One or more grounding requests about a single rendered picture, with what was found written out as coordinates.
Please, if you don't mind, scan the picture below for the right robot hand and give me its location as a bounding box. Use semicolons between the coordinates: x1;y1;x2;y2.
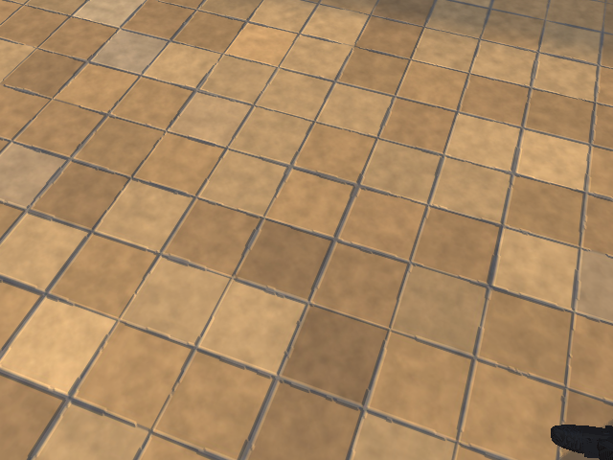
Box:
551;425;613;460

